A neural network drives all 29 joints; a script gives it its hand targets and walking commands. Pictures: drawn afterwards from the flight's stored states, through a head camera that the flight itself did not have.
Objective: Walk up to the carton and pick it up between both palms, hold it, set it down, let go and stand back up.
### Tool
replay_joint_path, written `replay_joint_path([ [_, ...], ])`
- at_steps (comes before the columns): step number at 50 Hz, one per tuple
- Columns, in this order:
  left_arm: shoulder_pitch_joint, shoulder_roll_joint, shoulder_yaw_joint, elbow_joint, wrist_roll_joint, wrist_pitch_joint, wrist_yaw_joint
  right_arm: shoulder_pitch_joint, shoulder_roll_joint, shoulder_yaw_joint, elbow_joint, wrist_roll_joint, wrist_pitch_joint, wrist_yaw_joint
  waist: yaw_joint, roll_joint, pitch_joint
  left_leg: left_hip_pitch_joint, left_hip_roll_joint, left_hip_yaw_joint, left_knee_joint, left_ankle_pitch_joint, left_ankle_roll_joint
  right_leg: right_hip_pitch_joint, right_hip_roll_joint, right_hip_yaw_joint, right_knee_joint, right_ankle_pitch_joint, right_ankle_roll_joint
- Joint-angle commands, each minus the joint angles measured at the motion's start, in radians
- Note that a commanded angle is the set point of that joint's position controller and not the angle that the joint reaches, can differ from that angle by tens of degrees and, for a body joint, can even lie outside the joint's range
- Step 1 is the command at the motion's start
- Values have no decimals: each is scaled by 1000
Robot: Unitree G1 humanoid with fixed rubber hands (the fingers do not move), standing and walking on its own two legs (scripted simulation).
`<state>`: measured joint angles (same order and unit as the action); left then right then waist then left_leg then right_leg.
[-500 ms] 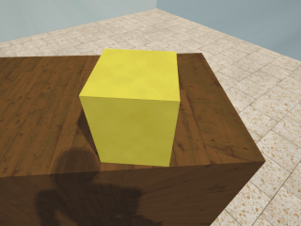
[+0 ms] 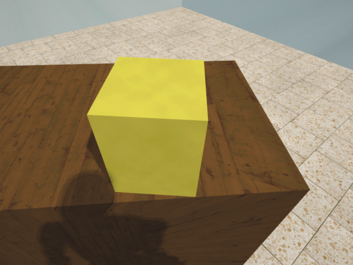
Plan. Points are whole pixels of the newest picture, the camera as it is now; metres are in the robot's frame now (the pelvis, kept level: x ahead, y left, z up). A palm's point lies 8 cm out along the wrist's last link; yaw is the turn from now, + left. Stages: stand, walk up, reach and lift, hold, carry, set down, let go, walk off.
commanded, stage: stand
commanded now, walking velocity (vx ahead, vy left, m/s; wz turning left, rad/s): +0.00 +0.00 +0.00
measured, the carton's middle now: (157, 128) +0.42 +0.04 +0.12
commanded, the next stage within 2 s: none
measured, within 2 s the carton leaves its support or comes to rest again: neither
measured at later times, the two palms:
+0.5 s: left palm out of the picture -0.01 +0.23 -0.14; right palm out of the picture -0.01 -0.23 -0.14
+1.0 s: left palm out of the picture +0.00 +0.23 -0.14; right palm out of the picture -0.01 -0.23 -0.14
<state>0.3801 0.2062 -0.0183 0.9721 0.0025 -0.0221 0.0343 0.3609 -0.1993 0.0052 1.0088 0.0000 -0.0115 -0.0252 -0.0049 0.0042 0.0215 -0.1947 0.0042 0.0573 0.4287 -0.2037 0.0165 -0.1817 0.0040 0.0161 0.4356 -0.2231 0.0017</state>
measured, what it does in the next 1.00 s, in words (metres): stands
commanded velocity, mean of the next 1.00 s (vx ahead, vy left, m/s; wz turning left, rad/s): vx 0.00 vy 0.00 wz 0.00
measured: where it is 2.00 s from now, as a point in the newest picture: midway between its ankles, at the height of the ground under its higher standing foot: outside the picture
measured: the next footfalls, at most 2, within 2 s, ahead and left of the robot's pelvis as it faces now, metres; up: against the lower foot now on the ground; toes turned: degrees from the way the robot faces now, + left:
none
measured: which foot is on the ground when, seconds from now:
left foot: down 0.00-1.00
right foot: down 0.00-1.00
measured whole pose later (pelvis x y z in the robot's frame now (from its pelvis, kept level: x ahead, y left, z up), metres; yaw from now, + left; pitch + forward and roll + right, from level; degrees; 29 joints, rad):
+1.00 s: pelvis +0.01 +0.00 +0.00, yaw +0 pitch -1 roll +0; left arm 0.35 0.18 -0.02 1.04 0.00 -0.02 0.04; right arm 0.35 -0.18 0.01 1.05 0.00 -0.01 -0.04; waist 0.00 0.00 0.02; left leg -0.18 0.01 0.06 0.41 -0.21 0.01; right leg -0.17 0.01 0.02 0.42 -0.23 0.00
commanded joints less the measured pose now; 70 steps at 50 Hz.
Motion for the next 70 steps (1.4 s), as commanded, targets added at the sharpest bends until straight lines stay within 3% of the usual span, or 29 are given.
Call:
replay_joint_path([
  [1, 65, 121, 28, -26, 0, -12, 8, 65, -118, -25, -32, 0, -11, -7, 1, -1, 63, -16, 105, -128, -100, -22, 1, -62, -96, 92, -91, 24, -14],
  [52, 36, 82, 19, 50, -5, -8, 17, 62, -88, -16, 23, 1, -12, -22, 2, -2, 51, 18, 110, -114, -91, 48, 0, -44, -98, 93, -94, 86, -10],
  [70, 31, 72, 15, 70, -4, -5, 19, 56, -82, -15, 39, 2, -10, -24, 1, -4, 63, 14, 110, -110, -99, 19, -1, -56, -95, 95, -96, 63, -8],
])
